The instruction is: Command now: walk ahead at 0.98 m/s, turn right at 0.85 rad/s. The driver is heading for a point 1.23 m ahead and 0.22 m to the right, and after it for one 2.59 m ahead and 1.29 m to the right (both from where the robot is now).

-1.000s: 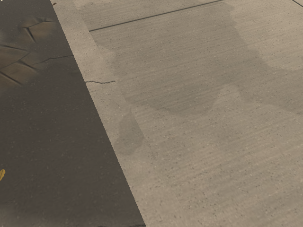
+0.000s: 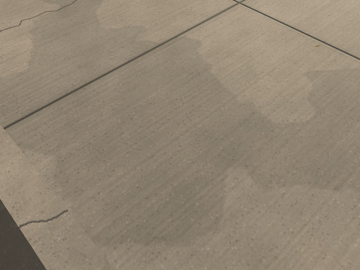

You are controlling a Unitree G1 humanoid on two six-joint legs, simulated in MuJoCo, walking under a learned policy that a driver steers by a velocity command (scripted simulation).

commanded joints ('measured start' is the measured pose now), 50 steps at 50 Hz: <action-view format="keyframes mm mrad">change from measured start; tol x64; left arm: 1 -77 11 -17 -74 1 -8 -15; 50 401 330 30 -128 79 -64 85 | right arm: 1 -63 -117 -4 -76 3 -18 -27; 50 24 -80 -2 -297 68 23 20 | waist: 1 66 36 149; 50 177 -245 -423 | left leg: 1 -172 242 17 -94 979 -30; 6 -178 323 -40 704 1458 4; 9 -1016 7 -332 1502 -103 -13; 23 -617 81 -312 372 468 -45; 29 283 405 -835 226 -251 56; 42 -521 184 -524 -178 303 167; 47 -328 171 -473 207 809 122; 50 -858 9 -396 1085 -101 90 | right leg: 1 189 64 -101 -202 43 -32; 9 1171 -109 770 -555 -330 -375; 27 695 92 465 -266 482 0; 29 235 248 337 355 -543 29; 39 48 3 171 24 -287 109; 50 1244 -409 854 -682 -879 3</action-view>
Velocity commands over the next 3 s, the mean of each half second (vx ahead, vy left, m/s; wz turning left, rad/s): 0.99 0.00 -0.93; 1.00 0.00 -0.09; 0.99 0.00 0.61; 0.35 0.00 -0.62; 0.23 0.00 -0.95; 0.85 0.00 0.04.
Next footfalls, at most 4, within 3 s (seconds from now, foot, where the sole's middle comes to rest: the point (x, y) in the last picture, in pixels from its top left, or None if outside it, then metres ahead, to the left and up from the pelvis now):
0.14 right None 0.30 -0.03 -0.76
0.56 left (185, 203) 0.77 -0.01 -0.76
0.98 right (273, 169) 0.91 -0.40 -0.76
1.40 left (243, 97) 1.38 -0.34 -0.76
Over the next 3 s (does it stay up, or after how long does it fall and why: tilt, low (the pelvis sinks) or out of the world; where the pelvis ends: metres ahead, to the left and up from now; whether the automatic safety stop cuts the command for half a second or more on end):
stays up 1.78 -0.74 0.01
